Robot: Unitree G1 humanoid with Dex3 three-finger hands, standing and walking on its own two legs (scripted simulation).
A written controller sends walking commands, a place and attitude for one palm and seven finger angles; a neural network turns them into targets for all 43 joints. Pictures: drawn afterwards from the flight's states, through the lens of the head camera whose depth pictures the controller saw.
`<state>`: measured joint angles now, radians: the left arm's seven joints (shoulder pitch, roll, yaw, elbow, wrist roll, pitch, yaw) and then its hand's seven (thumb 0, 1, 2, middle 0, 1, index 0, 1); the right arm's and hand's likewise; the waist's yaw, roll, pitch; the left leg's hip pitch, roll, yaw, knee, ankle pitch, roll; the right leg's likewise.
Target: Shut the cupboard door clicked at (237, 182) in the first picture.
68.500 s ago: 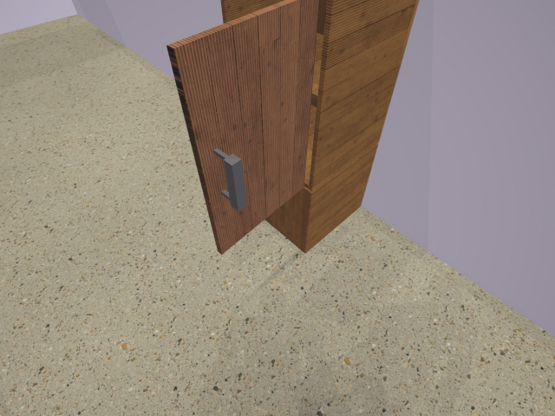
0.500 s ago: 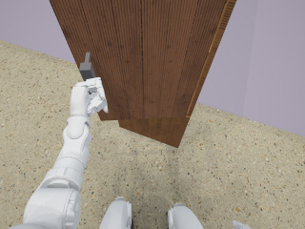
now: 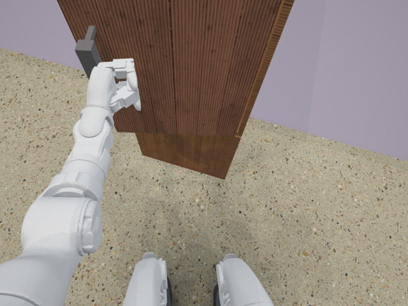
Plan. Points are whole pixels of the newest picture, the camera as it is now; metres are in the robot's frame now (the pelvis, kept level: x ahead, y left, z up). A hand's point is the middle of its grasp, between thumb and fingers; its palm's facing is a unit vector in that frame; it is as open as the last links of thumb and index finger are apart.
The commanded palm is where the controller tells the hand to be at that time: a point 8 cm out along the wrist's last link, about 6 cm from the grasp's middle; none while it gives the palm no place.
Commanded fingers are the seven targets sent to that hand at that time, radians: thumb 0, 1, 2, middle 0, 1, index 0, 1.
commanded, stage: push the door shut along its arc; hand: left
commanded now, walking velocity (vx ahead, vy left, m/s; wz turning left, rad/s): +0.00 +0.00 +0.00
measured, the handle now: (100, 67) +0.58 +0.16 +0.07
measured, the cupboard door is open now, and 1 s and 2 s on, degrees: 17 4 1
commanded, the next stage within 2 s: pull the fist back off the door in 0.88 s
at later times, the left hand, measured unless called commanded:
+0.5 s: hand (147, 70) +0.56 +0.07 +0.08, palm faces -0.25 -0.97 -0.06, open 2.9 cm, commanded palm +0.57 +0.10 +0.07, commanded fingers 0.00 0.90 0.90 -1.30 -1.50 -1.30 -1.50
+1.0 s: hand (156, 53) +0.60 +0.05 +0.08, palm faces -0.33 -0.94 -0.05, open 3.4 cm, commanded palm +0.62 +0.05 +0.07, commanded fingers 0.00 0.90 0.90 -1.30 -1.50 -1.30 -1.50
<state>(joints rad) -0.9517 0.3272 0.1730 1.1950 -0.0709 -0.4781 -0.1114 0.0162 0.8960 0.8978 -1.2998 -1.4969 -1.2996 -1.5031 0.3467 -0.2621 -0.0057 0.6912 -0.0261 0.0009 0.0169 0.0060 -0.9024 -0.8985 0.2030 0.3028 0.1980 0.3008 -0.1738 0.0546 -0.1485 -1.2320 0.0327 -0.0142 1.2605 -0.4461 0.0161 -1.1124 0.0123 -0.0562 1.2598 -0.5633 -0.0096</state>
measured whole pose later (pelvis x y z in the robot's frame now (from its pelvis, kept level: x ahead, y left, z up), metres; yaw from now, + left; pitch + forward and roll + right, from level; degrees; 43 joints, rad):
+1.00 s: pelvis -0.01 +0.00 -0.04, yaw -3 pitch +32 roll -6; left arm -1.45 0.59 0.21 1.38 0.04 -0.24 -0.27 0.03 0.98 1.01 -1.30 -1.50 -1.30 -1.50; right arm 0.39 -0.25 0.05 0.70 -0.05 -0.07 0.02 0.00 -0.90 -0.90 0.20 0.30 0.20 0.30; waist -0.32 0.07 -0.13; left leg -1.52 0.07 -0.05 1.43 -0.49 0.02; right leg -1.38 0.05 -0.09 1.39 -0.58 -0.01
